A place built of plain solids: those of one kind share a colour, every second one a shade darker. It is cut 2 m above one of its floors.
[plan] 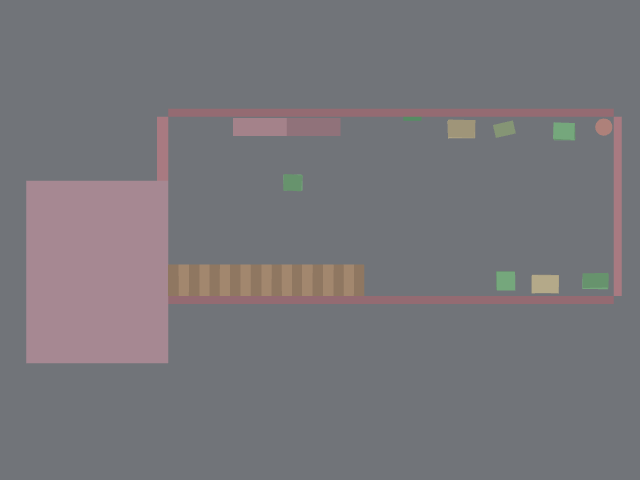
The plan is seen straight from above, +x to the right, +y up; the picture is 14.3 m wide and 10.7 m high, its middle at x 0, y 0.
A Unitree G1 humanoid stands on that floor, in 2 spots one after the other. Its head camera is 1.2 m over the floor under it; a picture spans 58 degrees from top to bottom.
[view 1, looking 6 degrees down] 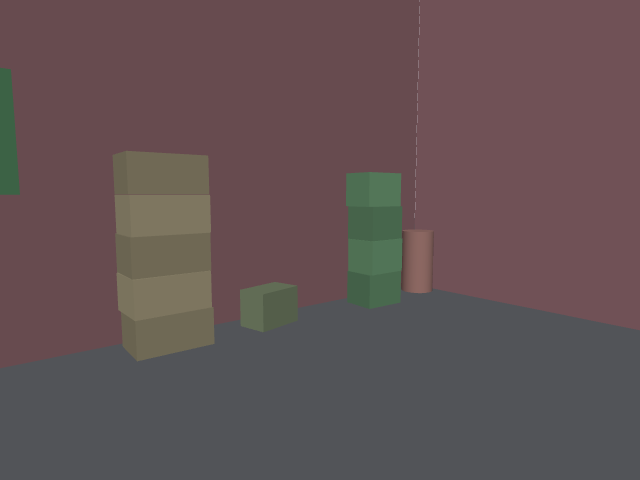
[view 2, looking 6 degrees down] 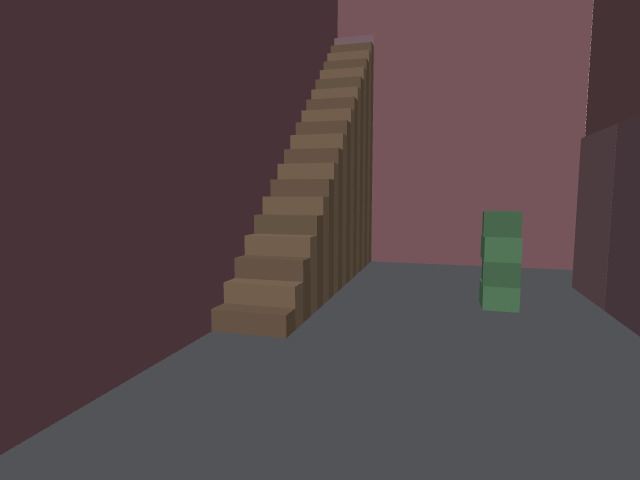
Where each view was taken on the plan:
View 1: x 1.99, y -0.90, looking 51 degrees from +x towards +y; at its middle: wall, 4.72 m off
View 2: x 4.29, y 0.69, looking -164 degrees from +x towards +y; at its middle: tread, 4.53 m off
